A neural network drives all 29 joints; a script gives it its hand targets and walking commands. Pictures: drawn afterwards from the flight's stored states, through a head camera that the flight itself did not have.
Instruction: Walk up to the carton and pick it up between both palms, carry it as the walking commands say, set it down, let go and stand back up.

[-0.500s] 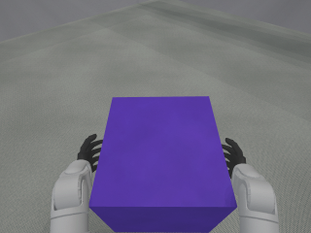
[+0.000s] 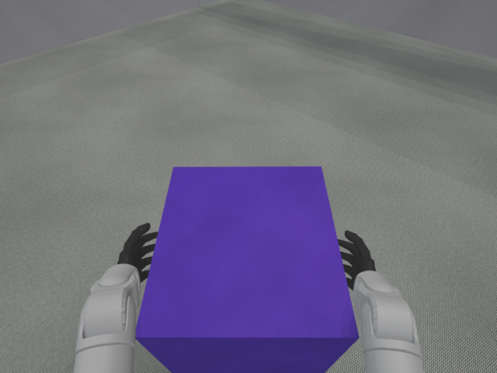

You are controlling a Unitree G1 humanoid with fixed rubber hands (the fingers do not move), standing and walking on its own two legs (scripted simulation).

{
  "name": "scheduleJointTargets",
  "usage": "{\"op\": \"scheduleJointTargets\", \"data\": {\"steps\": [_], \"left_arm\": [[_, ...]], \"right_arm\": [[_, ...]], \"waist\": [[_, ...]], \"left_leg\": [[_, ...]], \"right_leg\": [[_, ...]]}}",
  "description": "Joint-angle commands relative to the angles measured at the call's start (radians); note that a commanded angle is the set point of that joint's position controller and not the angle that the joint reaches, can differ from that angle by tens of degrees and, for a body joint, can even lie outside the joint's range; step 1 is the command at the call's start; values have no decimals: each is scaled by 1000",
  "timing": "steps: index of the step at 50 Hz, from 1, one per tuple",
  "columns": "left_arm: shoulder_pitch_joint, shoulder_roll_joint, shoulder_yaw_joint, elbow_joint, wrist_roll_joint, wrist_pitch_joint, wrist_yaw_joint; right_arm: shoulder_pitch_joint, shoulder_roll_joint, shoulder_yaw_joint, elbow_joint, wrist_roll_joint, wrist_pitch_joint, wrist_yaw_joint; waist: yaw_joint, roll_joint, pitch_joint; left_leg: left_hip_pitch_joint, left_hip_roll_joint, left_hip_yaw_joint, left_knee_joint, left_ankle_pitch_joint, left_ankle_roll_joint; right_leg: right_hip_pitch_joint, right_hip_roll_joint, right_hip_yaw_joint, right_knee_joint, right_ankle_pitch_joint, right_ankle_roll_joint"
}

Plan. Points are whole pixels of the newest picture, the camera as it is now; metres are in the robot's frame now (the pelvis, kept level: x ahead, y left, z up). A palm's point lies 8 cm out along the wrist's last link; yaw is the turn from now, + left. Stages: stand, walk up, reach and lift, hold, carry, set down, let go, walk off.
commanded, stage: hold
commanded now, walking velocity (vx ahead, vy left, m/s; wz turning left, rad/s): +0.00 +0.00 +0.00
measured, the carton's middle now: (247, 272) +0.31 +0.02 -0.05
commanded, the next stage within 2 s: set down in 0.62 s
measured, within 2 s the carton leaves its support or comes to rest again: neither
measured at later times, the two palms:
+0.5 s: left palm (126, 245) +0.29 +0.22 +0.06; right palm (356, 255) +0.29 -0.16 +0.06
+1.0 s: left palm (136, 261) +0.29 +0.21 +0.02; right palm (353, 270) +0.29 -0.16 +0.01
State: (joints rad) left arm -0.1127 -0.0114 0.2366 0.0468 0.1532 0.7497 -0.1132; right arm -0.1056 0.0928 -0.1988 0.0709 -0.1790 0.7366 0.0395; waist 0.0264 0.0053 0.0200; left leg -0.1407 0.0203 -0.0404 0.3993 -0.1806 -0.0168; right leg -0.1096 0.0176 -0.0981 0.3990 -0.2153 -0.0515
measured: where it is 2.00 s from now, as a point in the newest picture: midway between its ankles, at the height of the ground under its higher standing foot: outside the picture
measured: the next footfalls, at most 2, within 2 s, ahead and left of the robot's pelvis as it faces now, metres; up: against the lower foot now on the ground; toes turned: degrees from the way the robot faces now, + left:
none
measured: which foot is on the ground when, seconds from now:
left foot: down 0.00-1.00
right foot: down 0.00-1.00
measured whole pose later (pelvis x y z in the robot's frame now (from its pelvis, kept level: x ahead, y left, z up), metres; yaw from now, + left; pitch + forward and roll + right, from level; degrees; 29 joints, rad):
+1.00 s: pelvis +0.02 +0.02 +0.00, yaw -3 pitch -4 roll +0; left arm -0.16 -0.09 0.32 0.19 0.25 0.62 -0.12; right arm -0.17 0.09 -0.27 0.24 -0.24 0.61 0.10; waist 0.06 0.00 0.04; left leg -0.10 -0.01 -0.05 0.34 -0.18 -0.01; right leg -0.09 0.04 0.03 0.34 -0.19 -0.03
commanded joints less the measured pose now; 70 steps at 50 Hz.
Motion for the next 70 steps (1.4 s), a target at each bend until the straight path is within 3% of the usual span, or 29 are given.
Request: {"op": "scheduleJointTargets", "data": {"steps": [1,3,5,11,27,31,32,35,43,56,62,70], "left_arm": [[-507,-657,-551,-106,-199,-78,-151],[-514,-645,-503,-51,-158,-67,-150],[-509,-664,-480,14,-133,-51,-152],[-543,-794,-455,99,-104,-26,-164],[-516,-848,-491,6,-116,-21,-129],[-504,-838,-499,-5,-116,-22,-130],[-472,-837,-492,48,-84,-5,-138],[-451,-815,-477,32,-87,-8,-143],[-402,-740,-454,39,-87,-82,-141],[-584,-748,-332,343,-16,-269,-197],[-628,-777,-282,446,8,-335,-203],[-708,-834,-286,472,-2,-382,-195]], "right_arm": [[-564,711,610,-123,239,-56,178],[-583,701,590,-45,221,-58,191],[-567,688,540,42,187,-58,203],[-593,707,462,151,149,-65,255],[-582,693,486,101,153,-94,312],[-566,703,496,94,156,-92,309],[-482,673,464,82,141,-69,283],[-489,679,469,44,146,-52,264],[-465,675,494,17,158,-103,232],[-581,730,319,308,53,-267,209],[-672,744,289,370,46,-336,222],[-771,728,280,396,42,-392,255]], "waist": [[53,-11,-273],[73,-18,-213],[49,-11,-159],[21,39,-134],[17,12,-199],[15,7,-205],[-14,6,-143],[1,-4,-132],[42,-26,-175],[1,-9,-225],[9,0,-329],[-3,7,-507]], "left_leg": [[-11,-111,-30,-76,197,45],[5,-107,-18,-98,125,36],[32,-100,-14,-128,60,29],[86,-83,-20,-201,76,3],[200,-86,-26,-221,251,-14],[209,-91,-22,-214,274,-12],[208,-85,-31,-188,237,-5],[204,-92,-29,-178,203,4],[136,-105,-19,-111,244,10],[-91,-94,-21,35,110,35],[-211,-99,-30,116,159,37],[-269,-101,-38,210,229,25]], "right_leg": [[236,6,197,-108,241,40],[198,9,199,-141,114,35],[152,18,192,-166,33,25],[161,53,172,-189,79,5],[148,72,169,-210,178,-15],[150,69,171,-209,199,-10],[133,62,165,-201,189,-8],[112,57,164,-193,165,-5],[115,42,185,-126,280,7],[-31,37,195,-7,149,16],[-130,48,182,92,186,18],[-327,71,154,210,192,15]]}}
